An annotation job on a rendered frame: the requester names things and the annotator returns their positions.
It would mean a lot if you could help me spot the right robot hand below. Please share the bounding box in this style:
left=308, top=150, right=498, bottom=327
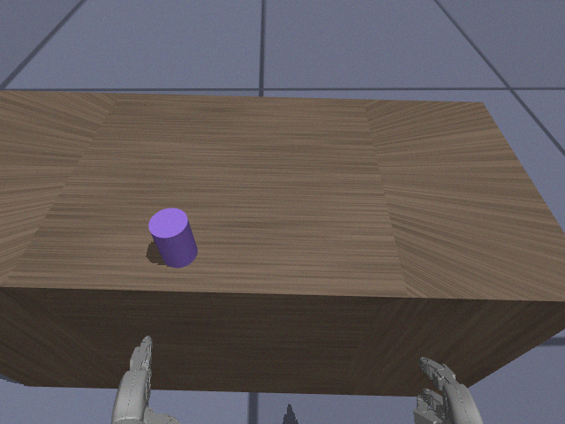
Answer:
left=413, top=357, right=484, bottom=424

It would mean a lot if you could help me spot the can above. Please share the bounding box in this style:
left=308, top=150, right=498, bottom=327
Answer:
left=148, top=208, right=198, bottom=268

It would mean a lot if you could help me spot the left robot hand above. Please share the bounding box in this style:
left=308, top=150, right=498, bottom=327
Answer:
left=111, top=336, right=182, bottom=424

